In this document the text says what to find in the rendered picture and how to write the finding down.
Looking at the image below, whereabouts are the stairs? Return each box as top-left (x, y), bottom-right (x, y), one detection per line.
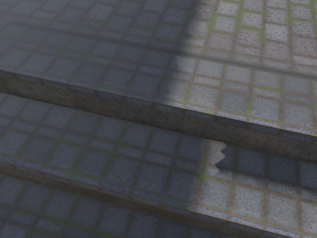
top-left (0, 77), bottom-right (317, 238)

